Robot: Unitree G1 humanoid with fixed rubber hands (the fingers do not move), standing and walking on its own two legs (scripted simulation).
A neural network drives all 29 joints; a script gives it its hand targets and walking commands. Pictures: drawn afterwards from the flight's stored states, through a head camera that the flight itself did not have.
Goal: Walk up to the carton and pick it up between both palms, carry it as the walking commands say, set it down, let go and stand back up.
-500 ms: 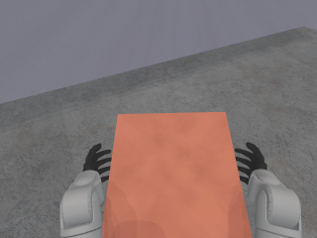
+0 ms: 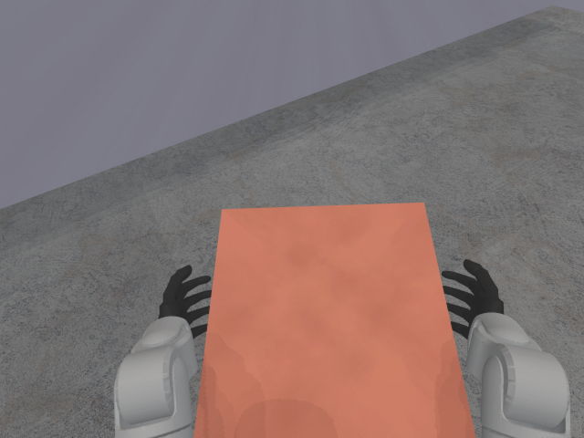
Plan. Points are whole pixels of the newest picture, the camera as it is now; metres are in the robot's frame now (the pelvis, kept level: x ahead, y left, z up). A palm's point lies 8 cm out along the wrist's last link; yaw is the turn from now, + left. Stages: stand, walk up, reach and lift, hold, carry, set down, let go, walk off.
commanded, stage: carry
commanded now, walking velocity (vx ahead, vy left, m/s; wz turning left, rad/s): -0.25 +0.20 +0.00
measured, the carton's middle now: (325, 322) +0.31 -0.02 -0.01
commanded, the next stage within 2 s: none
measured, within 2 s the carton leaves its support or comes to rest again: neither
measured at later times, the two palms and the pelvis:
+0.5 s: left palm out of the picture +0.09 +0.31 +0.08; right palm out of the picture +0.10 -0.06 +0.06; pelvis -0.16 +0.13 -0.01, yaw +0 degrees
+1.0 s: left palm out of the picture +0.00 +0.36 +0.07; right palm out of the picture +0.01 +0.00 +0.08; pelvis -0.26 +0.17 -0.01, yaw +0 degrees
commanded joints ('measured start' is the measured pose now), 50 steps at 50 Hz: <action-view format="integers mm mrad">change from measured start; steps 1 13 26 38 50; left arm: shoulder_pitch -394 -604 -454 -511 -580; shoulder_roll -746 -851 -821 -804 -853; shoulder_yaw -737 -871 -813 -777 -803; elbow -31 -96 -1 49 40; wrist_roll -404 -505 -465 -421 -486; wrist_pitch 41 17 38 65 54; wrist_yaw -317 -320 -343 -314 -327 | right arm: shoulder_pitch -456 -481 -479 -511 -510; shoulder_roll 824 854 831 825 854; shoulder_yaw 811 725 812 753 716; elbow -33 -33 -39 77 80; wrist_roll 449 411 409 434 395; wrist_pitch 22 -16 7 38 28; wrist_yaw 343 361 341 371 361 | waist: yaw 46 47 33 38 40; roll -260 206 -220 47 157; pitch -273 -255 -173 -239 -271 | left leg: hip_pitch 26 269 99 178 112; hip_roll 1 195 73 181 199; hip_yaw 54 9 44 -81 -124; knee -183 -626 -402 -657 -796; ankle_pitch -70 525 131 134 -202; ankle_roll -3 185 54 51 70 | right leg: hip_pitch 249 -181 103 99 103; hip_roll -202 104 -253 16 128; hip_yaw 151 -26 256 53 -33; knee -123 715 -251 -37 77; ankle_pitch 300 -249 10 -169 -161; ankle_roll -132 19 -130 -21 -17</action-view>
